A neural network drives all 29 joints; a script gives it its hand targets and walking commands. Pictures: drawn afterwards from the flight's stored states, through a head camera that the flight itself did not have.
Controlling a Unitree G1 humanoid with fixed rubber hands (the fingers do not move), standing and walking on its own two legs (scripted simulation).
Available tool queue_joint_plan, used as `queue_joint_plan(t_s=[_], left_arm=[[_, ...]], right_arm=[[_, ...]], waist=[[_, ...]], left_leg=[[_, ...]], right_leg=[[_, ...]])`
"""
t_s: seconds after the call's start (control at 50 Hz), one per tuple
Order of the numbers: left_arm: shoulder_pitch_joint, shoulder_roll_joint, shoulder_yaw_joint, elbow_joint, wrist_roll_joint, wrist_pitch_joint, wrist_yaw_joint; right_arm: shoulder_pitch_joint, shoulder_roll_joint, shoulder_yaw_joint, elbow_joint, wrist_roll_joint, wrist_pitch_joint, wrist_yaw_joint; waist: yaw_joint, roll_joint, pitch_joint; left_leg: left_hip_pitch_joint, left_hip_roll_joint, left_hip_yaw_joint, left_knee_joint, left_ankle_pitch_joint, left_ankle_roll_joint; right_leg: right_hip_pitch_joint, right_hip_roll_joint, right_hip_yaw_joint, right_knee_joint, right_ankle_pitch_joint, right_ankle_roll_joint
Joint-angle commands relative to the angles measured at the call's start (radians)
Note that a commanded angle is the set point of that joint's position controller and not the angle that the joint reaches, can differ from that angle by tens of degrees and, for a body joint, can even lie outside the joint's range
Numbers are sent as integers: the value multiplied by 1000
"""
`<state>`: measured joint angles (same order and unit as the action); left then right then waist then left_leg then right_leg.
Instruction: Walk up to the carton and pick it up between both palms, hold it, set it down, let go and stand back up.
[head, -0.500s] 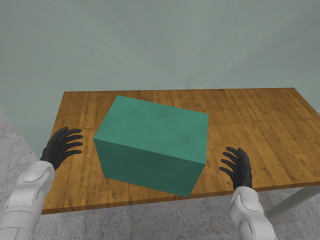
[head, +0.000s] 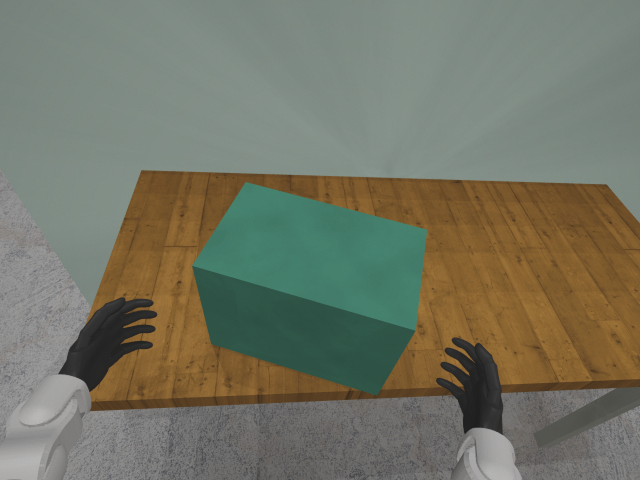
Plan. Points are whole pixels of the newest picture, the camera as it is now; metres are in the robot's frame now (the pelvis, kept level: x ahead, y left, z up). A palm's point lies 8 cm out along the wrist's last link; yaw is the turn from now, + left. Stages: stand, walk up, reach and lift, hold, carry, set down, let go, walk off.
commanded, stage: set down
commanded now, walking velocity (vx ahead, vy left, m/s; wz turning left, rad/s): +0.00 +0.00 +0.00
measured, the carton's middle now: (312, 290) +0.39 +0.03 -0.03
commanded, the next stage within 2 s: none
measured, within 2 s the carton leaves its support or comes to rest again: neither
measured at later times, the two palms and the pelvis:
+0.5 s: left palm (71, 442) +0.17 +0.29 -0.03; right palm (471, 460) +0.17 -0.16 -0.01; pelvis +0.01 +0.00 +0.00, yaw +0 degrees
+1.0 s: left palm out of the picture +0.14 +0.26 -0.06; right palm (470, 478) +0.15 -0.17 -0.04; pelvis +0.00 +0.00 +0.00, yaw +0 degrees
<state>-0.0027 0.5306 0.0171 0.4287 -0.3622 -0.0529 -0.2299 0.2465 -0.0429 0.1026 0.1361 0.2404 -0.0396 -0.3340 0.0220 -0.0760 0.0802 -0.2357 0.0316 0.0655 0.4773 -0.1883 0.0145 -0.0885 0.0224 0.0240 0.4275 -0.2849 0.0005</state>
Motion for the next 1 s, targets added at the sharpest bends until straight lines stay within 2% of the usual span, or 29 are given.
queue_joint_plan(t_s=[0.0, 0.06, 0.08, 0.14, 0.16, 0.18, 0.2, 0.26, 0.28, 0.34, 0.38, 0.48, 0.56, 0.58, 0.6, 0.64, 0.66, 0.7, 0.72, 0.74, 0.76, 0.8, 0.84, 0.86, 0.88, 0.92, 0.94, 0.96, 0.98], left_arm=[[-222, 271, 115, -226, -22, -94, -1], [-218, 267, 96, -188, -40, -109, 7], [-225, 275, 90, -216, -46, -110, 11], [-154, 277, 85, -217, -39, -115, 6], [-14, 242, 87, -230, -17, -133, 3], [-97, 267, 81, -234, -32, -135, -4], [-7, 260, 87, -221, -23, -139, -6], [-11, 244, 75, -239, -11, -156, -9], [13, 232, 68, -197, -14, -166, -10], [63, 235, 77, -234, -17, -190, -9], [130, 209, 72, -255, -2, -212, -4], [148, 216, 59, -245, -14, -233, 4], [166, 213, 42, -298, -15, -258, 23], [150, 193, 30, -230, 1, -236, 30], [166, 213, 24, -284, -15, -245, 24], [155, 191, 10, -221, -2, -233, 23], [229, 160, 15, -211, 24, -226, 32], [224, 172, 13, -222, 37, -215, 36], [247, 147, 18, -214, 64, -202, 45], [235, 141, 4, -206, 52, -206, 39], [244, 149, 9, -245, 56, -216, 41], [238, 102, -6, -189, 77, -197, 54], [223, 127, -4, -221, 83, -208, 57], [228, 98, -15, -149, 86, -193, 64], [188, 123, -14, -226, 74, -211, 65], [215, 95, -15, -181, 96, -204, 79], [206, 95, -18, -175, 90, -207, 80], [193, 51, -25, -104, 131, -171, 97], [197, 78, -32, -169, 108, -185, 95]], right_arm=[[-144, -51, -42, -243, -34, -90, -2], [-149, -46, -41, -222, -47, -91, -1], [-141, -50, -40, -226, -47, -87, -2], [-83, -51, -34, -192, -39, -95, -7], [39, -31, -46, -159, -45, -114, -5], [-69, -36, -38, -186, -47, -120, -9], [28, -36, -27, -164, -43, -133, -9], [7, -21, -25, -150, -55, -156, 0], [8, 1, -28, -134, -56, -164, 1], [36, -2, -22, -157, -56, -192, 11], [100, 3, -37, -139, -71, -222, 18], [76, 24, -10, -130, -78, -253, 32], [94, 16, -39, -134, -87, -270, 40], [37, -3, -43, -54, -105, -256, 48], [87, 22, -33, -122, -87, -262, 43], [78, 24, -36, -53, -96, -243, 45], [121, 1, -39, -4, -96, -241, 57], [115, -13, -37, -20, -99, -245, 66], [114, -23, -50, 32, -102, -245, 82], [112, 0, -51, 12, -103, -251, 80], [137, -3, -48, 3, -99, -262, 82], [100, -29, -67, 79, -118, -263, 104], [90, -28, -65, 49, -111, -278, 108], [62, -41, -63, 91, -114, -274, 119], [58, -7, -64, 22, -113, -285, 116], [61, -37, -68, 90, -125, -286, 135], [65, -25, -86, 82, -124, -291, 136], [0, -81, -99, 195, -139, -270, 162], [24, -58, -101, 73, -141, -287, 159]], waist=[[10, 201, -268], [4, 188, -241], [0, 216, -239], [-3, 228, -202], [-3, 228, -193], [8, 224, -205], [4, 209, -189], [17, 239, -172], [15, 222, -142], [41, 213, -148], [31, 234, -127], [56, 199, -98], [34, 224, -103], [31, 244, -66], [31, 202, -71], [22, 221, -39], [31, 231, -22], [40, 211, -37], [50, 252, -26], [28, 217, -15], [35, 224, -38], [39, 234, -25], [36, 227, -26], [40, 221, 1], [35, 208, -27], [46, 215, -22], [28, 210, -9], [46, 254, 10], [40, 193, -50]], left_leg=[[333, 25, -78, -30, 147, -28], [293, 24, -82, -34, 95, -23], [301, 26, -81, -39, 100, -23], [329, 29, -87, -43, 140, -30], [366, 30, -95, -38, 183, -35], [342, 29, -86, -31, 163, -34], [337, 23, -89, -22, 170, -35], [317, 35, -92, -40, 134, -39], [310, 29, -89, -35, 135, -35], [295, 34, -87, -26, 125, -37], [303, 33, -88, -30, 144, -46], [241, 28, -81, -21, 93, -34], [246, 31, -97, -32, 91, -32], [230, 39, -93, -39, 58, -44], [209, 35, -91, -36, 10, -31], [217, 35, -100, -57, -3, -28], [239, 40, -107, -61, 34, -38], [237, 37, -94, -55, 73, -42], [254, 40, -93, -64, 100, -54], [251, 37, -90, -76, 74, -50], [256, 36, -95, -63, 86, -51], [256, 41, -95, -67, 99, -65], [251, 34, -87, -70, 75, -54], [247, 36, -92, -81, 41, -56], [230, 35, -89, -87, 10, -44], [242, 36, -98, -93, 27, -47], [240, 32, -92, -93, 21, -41], [245, 40, -99, -109, 19, -55], [226, 37, -90, -102, -16, -44]], right_leg=[[-221, -47, 20, -99, 169, -40], [-247, -47, 21, -93, 122, -41], [-234, -57, 26, -92, 131, -46], [-218, -54, 33, -98, 153, -49], [-210, -52, 25, -99, 184, -49], [-221, -56, 35, -102, 161, -52], [-215, -50, 29, -90, 191, -38], [-198, -53, 38, -88, 131, -56], [-218, -50, 36, -93, 127, -52], [-197, -43, 37, -79, 100, -56], [-205, -44, 41, -83, 110, -60], [-196, -52, 56, -63, 93, -60], [-180, -54, 59, -50, 93, -68], [-204, -50, 58, -58, 45, -71], [-185, -64, 71, -67, 40, -68], [-176, -65, 73, -71, 26, -75], [-187, -51, 58, -74, 25, -78], [-166, -42, 54, -72, 56, -73], [-161, -40, 49, -86, 42, -82], [-165, -44, 52, -97, 46, -74], [-147, -44, 56, -82, 64, -76], [-185, -26, 31, -80, 34, -79], [-172, -36, 47, -93, 32, -74], [-192, -31, 41, -102, -10, -74], [-155, -44, 56, -101, 3, -72], [-157, -32, 41, -93, -3, -72], [-174, -38, 45, -100, -1, -67], [-200, -22, 31, -107, -70, -82], [-165, -27, 40, -120, -49, -76]])
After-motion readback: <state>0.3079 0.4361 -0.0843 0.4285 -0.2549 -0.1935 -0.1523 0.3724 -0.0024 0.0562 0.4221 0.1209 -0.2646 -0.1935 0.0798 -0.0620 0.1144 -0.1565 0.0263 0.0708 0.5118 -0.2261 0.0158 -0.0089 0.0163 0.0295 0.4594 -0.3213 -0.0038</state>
